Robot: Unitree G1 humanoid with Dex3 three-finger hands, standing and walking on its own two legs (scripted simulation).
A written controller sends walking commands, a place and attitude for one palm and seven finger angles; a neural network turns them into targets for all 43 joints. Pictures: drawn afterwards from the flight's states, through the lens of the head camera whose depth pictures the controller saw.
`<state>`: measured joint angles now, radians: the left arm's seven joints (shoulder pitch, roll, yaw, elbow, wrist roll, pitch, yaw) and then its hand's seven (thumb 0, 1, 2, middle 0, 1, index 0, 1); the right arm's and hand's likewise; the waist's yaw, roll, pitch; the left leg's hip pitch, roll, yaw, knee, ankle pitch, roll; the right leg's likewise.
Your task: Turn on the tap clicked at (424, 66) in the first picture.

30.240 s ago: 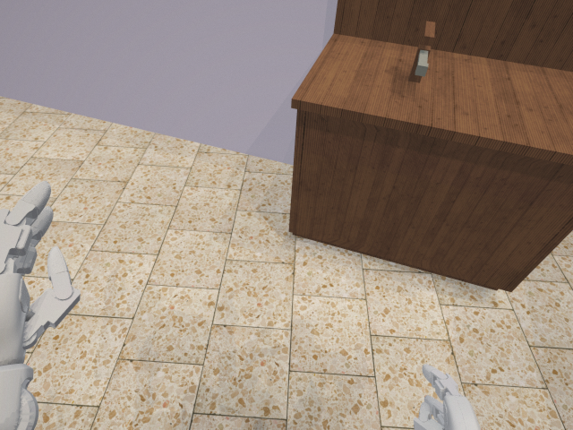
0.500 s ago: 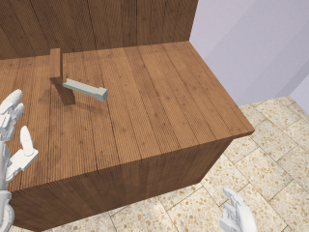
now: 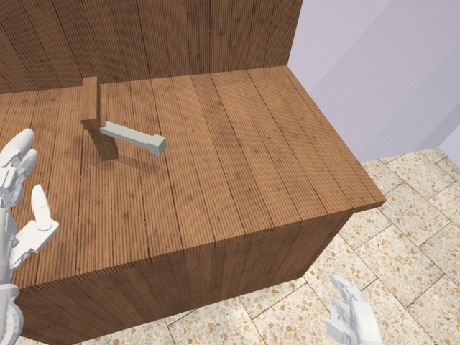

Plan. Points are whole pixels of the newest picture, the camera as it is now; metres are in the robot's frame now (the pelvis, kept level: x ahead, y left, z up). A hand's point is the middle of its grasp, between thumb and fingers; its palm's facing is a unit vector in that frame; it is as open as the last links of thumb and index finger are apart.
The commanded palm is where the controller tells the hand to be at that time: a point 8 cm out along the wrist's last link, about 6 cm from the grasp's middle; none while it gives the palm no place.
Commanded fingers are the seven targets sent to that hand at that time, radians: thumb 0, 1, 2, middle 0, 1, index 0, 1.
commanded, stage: come to a stop and stand still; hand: left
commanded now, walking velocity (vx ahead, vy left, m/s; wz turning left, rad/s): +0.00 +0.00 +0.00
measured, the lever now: (157, 144) +0.46 +0.20 +0.06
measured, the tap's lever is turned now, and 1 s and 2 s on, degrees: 53 53 53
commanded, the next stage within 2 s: look again from close up in 1.24 s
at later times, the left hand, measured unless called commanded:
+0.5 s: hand (36, 249) +0.19 +0.25 +0.15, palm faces +0.42 -0.83 -0.37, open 7.4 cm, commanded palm +0.14 +0.27 +0.17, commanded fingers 0.00 0.90 0.90 -0.20 -0.30 -0.20 -0.30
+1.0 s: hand (49, 227) +0.21 +0.25 +0.16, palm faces +0.39 -0.84 -0.37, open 7.4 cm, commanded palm +0.15 +0.28 +0.17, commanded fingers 0.00 0.90 0.90 -0.20 -0.30 -0.20 -0.30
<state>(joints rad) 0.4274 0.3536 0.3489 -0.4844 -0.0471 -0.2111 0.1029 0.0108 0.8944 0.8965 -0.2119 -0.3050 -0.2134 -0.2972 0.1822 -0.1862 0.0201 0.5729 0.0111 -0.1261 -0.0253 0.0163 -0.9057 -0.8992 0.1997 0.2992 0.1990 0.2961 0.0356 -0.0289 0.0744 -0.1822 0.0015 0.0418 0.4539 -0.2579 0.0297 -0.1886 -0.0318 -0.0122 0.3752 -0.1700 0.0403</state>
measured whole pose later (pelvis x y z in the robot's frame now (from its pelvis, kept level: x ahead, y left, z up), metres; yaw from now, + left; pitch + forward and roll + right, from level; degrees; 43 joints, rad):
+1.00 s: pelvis -0.01 +0.00 +0.00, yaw +0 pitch -1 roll -1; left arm 0.42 0.36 0.37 -0.47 -0.04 -0.25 0.10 0.01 0.89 0.90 -0.21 -0.30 -0.21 -0.30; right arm 0.21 -0.19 0.02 0.60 0.01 -0.16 -0.02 0.02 -0.91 -0.90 0.20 0.30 0.20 0.30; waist 0.03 -0.03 0.08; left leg -0.20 0.00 0.04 0.46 -0.25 0.03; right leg -0.20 -0.03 -0.01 0.38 -0.16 0.04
